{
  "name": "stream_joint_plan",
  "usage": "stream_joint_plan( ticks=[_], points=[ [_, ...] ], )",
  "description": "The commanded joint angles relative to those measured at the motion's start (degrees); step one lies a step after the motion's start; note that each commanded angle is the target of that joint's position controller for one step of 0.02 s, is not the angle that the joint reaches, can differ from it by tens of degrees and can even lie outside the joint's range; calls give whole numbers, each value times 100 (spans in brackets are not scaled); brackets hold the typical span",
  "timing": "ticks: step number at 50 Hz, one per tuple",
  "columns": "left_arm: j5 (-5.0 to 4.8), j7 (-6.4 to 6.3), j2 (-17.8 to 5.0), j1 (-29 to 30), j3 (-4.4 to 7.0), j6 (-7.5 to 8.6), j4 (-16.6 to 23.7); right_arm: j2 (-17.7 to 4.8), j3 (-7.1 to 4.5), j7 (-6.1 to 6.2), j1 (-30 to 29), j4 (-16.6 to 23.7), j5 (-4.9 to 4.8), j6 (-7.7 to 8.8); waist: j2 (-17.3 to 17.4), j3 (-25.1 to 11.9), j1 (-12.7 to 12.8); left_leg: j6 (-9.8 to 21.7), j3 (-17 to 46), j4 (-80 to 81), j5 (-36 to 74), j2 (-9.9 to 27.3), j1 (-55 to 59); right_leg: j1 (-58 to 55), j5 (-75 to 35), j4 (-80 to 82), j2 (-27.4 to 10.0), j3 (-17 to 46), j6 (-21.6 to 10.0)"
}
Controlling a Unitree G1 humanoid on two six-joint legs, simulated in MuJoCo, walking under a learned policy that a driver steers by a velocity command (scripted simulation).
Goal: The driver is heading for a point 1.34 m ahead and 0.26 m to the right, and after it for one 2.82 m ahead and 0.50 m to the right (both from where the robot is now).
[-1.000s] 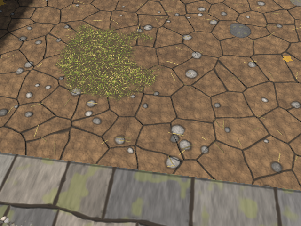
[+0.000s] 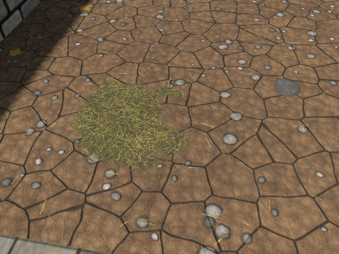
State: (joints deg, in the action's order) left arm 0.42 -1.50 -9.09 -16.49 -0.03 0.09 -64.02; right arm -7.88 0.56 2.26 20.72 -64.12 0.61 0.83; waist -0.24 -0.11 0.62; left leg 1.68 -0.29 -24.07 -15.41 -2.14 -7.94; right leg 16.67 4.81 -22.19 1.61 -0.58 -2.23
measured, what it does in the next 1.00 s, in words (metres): walks ahead: right foot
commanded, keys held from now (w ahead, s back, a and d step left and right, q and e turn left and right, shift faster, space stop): shift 0.40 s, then w+shift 0.56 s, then shift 0.04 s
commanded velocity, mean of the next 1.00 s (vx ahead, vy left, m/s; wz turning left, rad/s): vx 0.38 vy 0.00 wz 0.00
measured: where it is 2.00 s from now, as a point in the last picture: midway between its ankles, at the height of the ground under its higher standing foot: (195, 235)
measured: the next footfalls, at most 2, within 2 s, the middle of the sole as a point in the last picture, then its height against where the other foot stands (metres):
right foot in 0.74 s outside the picture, level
left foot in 1.18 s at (179, 226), level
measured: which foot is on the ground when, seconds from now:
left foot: down 0.00-0.76, up 0.78-1.00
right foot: down 0.00-0.46, up 0.48-0.72, down 0.74-1.00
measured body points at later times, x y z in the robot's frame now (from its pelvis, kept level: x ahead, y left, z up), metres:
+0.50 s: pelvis +0.04 +0.01 +0.00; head +0.03 +0.00 +0.45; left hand +0.02 +0.22 -0.16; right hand -0.01 -0.21 -0.16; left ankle -0.03 +0.10 -0.74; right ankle +0.07 -0.09 -0.73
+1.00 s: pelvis +0.29 -0.07 +0.00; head +0.29 -0.08 +0.45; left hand +0.21 +0.15 -0.15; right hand +0.45 -0.31 -0.11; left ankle +0.40 +0.07 -0.66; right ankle +0.18 -0.14 -0.74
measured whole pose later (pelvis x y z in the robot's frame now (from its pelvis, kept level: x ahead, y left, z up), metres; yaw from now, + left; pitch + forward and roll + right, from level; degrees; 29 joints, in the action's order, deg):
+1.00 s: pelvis +0.29 -0.07 +0.00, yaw +0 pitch +2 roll -1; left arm 1.2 0.5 -9.0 -28.2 2.4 6.2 -61.7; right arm -12.6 -3.2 -3.4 5.7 -50.5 2.4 3.5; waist 1.8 -2.2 2.2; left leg 3.7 -1.6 -60.1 -3.5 7.0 -42.3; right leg -1.6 16.2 -12.8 4.4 -4.8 -3.9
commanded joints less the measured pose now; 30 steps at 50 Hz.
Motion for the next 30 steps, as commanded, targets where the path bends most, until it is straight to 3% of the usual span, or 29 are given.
stream_joint_plan(
  ticks=[1,20,21,22,23,24,25,26,28,30],
  points=[
    [0,-20,-427,-292,61,27,31,-398,-56,22,416,47,0,36,48,416,25,227,657,725,-190,646,-889,-547,560,349,-600,763,-76],
    [-2,-74,-232,-326,59,23,-234,-256,-61,65,548,-75,2,50,54,496,-4,226,599,678,363,669,-506,-661,22,208,-594,696,-57],
    [1,-68,-225,-369,62,12,-245,-309,-90,57,706,-110,20,43,103,293,-57,291,608,769,-633,590,-413,-653,870,109,-435,593,-93],
    [11,-47,-368,-345,134,-18,-187,-538,-179,38,753,-61,25,11,337,369,-119,478,813,823,-2102,571,-440,-315,2248,-275,-154,365,-183],
    [62,13,-483,-16,186,-37,2,-743,-261,5,991,-41,41,-19,524,736,-316,748,1384,1178,-3392,872,-362,574,3037,-689,-27,283,-211],
    [91,98,-290,540,156,-15,321,-948,-349,-6,1252,-93,20,-14,1016,1188,-534,1085,2203,1826,-4083,1516,-70,1458,2567,-1383,106,-177,-124],
    [143,154,-250,1003,149,39,595,-964,-403,4,1180,-82,17,19,1142,1607,-603,1328,2717,2205,-3755,2100,20,2101,1768,-2088,-216,-316,-81],
    [159,191,-390,1168,218,99,708,-882,-416,2,1096,-34,46,73,765,1595,-527,1367,2733,2255,-3148,2169,318,2612,1590,-2486,-396,-158,-44],
    [164,285,-481,971,313,228,746,-909,-469,-16,841,95,71,223,450,1160,-280,1254,2234,2086,-2171,1989,884,2806,1282,-2682,-562,-29,19],
    [101,364,-489,937,368,294,848,-937,-503,-28,544,232,23,358,583,878,-107,1045,1603,2057,-1758,1669,596,2117,1037,-2278,-514,-120,27]
  ],
)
